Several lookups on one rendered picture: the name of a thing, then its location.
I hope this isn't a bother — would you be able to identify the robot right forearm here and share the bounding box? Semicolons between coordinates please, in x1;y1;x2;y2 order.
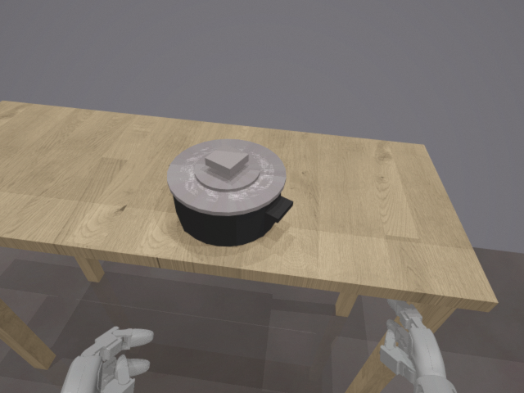
413;375;457;393

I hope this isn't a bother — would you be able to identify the table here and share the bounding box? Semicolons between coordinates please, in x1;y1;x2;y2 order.
0;101;499;393

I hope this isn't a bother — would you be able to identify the lid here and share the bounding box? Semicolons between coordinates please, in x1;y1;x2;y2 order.
167;139;287;216

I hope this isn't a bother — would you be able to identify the robot left hand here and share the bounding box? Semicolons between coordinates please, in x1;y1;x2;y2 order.
61;327;154;393

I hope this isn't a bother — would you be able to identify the knob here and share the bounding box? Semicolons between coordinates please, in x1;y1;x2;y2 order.
205;144;249;176

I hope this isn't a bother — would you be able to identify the pot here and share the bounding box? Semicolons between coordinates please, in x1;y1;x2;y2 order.
173;193;293;246

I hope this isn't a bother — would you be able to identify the robot right hand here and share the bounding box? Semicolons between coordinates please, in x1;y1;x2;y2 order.
380;299;446;387

